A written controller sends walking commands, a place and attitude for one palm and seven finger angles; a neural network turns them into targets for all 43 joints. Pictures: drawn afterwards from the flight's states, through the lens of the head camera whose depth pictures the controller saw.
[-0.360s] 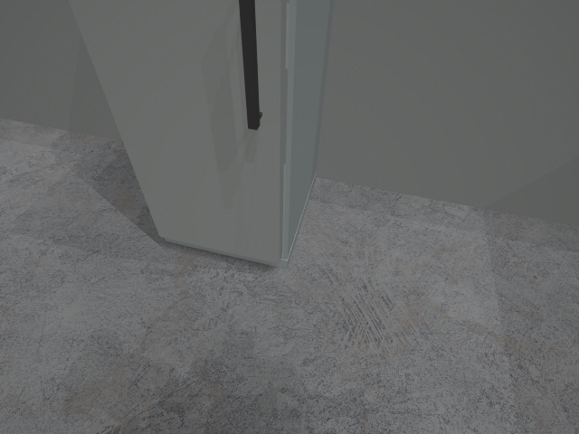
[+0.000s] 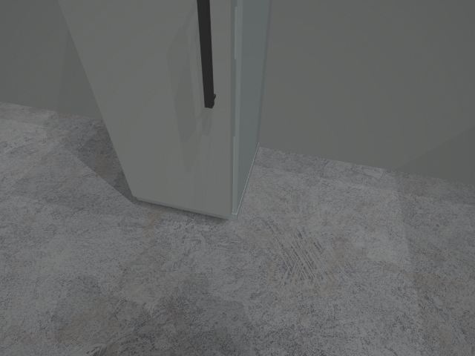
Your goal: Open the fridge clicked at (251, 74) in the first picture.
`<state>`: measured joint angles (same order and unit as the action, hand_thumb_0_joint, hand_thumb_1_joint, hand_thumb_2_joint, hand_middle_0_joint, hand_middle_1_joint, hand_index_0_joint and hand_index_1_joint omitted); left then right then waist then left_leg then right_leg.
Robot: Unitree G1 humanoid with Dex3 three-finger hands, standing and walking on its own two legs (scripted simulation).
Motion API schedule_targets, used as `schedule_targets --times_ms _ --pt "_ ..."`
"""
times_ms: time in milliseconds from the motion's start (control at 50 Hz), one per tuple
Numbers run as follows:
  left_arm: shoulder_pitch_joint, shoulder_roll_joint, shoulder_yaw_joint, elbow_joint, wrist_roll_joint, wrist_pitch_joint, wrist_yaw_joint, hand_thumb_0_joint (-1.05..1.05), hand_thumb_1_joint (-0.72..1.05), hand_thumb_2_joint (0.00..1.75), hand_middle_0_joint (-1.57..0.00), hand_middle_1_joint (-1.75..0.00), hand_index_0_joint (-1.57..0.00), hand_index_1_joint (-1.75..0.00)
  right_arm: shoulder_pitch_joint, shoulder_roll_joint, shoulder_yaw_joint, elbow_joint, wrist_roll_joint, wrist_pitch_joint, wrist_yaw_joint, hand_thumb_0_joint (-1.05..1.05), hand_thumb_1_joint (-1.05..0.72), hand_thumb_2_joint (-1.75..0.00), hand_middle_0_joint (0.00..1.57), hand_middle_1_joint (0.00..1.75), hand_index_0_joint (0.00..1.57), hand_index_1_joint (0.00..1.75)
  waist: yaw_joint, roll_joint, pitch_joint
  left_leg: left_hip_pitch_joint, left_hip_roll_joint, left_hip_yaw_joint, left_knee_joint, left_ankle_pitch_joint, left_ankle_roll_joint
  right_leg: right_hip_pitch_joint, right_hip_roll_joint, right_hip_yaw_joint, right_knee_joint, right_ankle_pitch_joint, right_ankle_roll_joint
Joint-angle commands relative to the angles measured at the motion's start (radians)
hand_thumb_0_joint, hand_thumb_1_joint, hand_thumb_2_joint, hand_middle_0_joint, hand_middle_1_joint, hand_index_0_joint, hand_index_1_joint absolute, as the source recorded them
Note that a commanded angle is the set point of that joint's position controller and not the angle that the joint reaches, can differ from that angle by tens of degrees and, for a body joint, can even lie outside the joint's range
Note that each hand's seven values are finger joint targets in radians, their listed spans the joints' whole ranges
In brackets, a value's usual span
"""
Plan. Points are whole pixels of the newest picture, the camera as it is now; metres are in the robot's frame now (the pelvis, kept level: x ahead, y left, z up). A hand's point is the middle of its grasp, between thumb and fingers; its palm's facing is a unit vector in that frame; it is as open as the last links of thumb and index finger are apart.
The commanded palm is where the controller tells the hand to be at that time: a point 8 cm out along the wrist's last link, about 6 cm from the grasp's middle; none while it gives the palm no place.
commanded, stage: stand and wait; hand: right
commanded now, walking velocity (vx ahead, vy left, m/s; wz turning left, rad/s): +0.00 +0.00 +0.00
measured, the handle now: (208, 48) +0.85 +0.13 +0.15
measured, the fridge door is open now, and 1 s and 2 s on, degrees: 0 0 0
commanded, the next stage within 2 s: look at it before walking up in 0.58 s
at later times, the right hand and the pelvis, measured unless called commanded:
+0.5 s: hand out of the picture +0.05 -0.23 -0.15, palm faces -0.02 +0.94 -0.34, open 7.4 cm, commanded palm none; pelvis -0.01 +0.01 +0.00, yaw +0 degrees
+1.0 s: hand out of the picture +0.07 -0.23 -0.15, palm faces -0.02 +0.94 -0.33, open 7.4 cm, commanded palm none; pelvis +0.00 +0.01 +0.00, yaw +0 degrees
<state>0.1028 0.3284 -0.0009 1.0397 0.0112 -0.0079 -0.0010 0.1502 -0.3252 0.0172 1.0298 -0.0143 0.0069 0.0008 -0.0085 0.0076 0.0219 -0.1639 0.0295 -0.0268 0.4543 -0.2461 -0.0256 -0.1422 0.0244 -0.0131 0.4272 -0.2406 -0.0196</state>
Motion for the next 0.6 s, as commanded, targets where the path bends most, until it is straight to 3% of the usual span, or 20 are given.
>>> schedule_targets --times_ms 0,340,580 --pt "-0.054 0.205 0.045 -0.053 0.002 -0.027 0.014 0.0 0.9 0.9 -0.2 -0.3 -0.2 -0.3 -0.06 -0.209 -0.052 -0.061 0.003 -0.03 -0.014 0.0 -0.9 -0.9 0.2 0.3 0.2 0.3 0.009 -0.002 -0.057 0.006 0.085 -0.079 -0.08 0.165 0.055 0.001 -0.125 0.108 -0.085 0.157 -0.019" --pt "-0.023 0.205 0.039 0.011 -0.001 -0.023 0.011 0.0 0.9 0.9 -0.2 -0.3 -0.2 -0.3 -0.042 -0.212 -0.051 -0.011 0.002 -0.032 -0.013 0.0 -0.9 -0.9 0.2 0.3 0.2 0.3 0.006 0.013 -0.014 -0.021 0.088 -0.1 -0.144 0.018 0.055 -0.025 -0.125 0.12 -0.122 0.052 -0.011" --pt "-0.019 0.202 0.039 0.021 0.0 -0.024 0.01 0.0 0.9 0.9 -0.2 -0.3 -0.2 -0.3 -0.047 -0.211 -0.052 -0.008 0.002 -0.035 -0.012 0.0 -0.9 -0.9 0.2 0.3 0.2 0.3 0.008 0.005 -0.017 -0.024 0.086 -0.103 -0.147 0.038 0.056 -0.019 -0.128 0.118 -0.123 0.073 -0.007"
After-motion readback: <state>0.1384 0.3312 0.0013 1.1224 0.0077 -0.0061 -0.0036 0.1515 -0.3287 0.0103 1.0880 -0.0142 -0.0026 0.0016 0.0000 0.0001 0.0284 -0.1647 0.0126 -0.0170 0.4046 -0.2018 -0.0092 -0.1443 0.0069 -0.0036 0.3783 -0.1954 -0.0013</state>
